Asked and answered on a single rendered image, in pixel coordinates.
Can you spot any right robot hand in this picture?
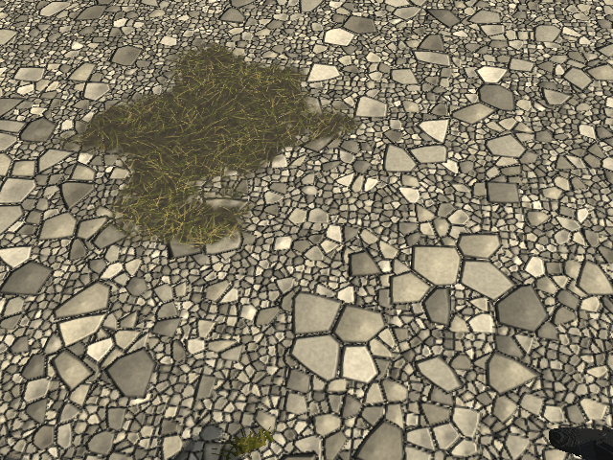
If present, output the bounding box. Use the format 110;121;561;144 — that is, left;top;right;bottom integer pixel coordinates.
549;426;613;460

